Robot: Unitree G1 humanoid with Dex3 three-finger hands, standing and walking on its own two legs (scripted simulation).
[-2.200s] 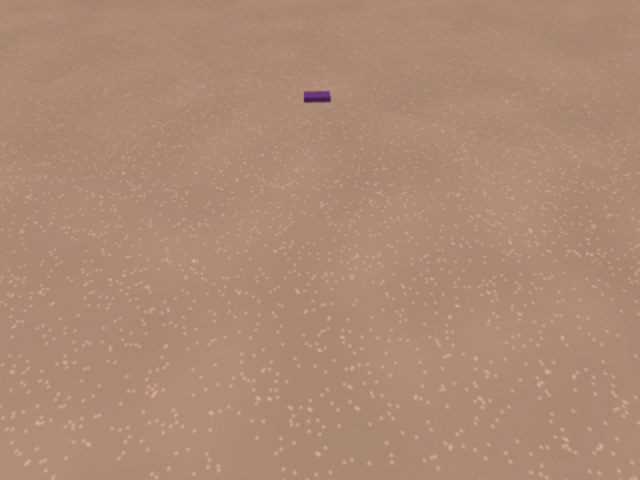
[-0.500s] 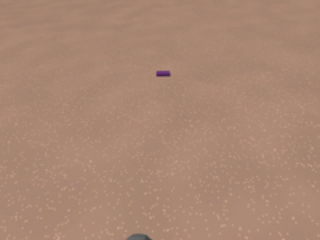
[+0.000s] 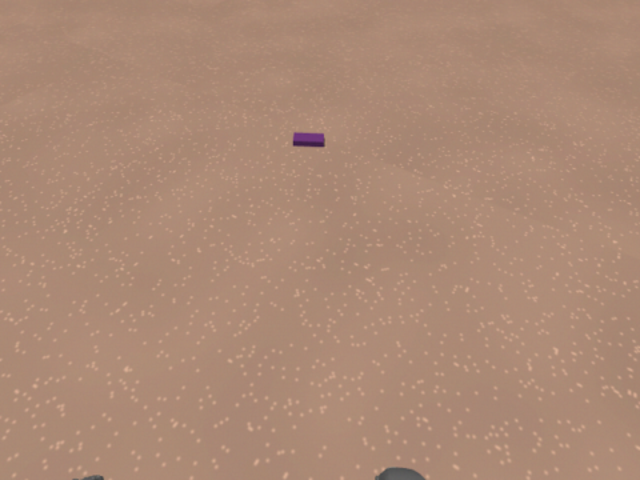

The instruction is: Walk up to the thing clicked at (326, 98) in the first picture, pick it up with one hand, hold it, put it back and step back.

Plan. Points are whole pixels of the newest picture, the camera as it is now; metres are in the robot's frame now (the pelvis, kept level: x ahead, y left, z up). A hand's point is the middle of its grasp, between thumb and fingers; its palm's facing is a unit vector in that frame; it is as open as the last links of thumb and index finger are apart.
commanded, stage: walk up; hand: left
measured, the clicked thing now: (308, 139) +1.75 +0.08 -0.76
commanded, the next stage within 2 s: none
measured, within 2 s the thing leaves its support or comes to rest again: neither
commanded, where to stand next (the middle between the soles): +1.32 -0.13 m, yaw +0 degrees
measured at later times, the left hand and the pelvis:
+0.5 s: hand (206, 369) +0.30 +0.19 -0.12, palm faces +0.00 -0.92 -0.39, open 7.4 cm; pelvis +0.30 -0.09 +0.01, yaw -2 degrees
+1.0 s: hand (246, 197) +0.68 +0.18 -0.13, palm faces -0.11 -0.93 -0.35, open 7.4 cm; pelvis +0.57 -0.09 +0.00, yaw -3 degrees
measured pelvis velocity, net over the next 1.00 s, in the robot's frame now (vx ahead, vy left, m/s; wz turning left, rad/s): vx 0.57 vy -0.09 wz -0.05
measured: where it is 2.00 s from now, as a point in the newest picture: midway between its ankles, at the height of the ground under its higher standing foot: (361, 257)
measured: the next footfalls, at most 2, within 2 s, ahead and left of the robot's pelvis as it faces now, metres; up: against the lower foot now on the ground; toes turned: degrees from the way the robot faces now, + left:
right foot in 0.16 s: +0.31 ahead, -0.19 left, +0.00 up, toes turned -6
left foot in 0.66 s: +0.57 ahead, +0.04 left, +0.00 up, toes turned +4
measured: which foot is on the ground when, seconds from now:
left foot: down 0.00-0.20, up 0.22-0.64, down 0.66-1.00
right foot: up 0.00-0.14, down 0.16-0.68, up 0.70-1.00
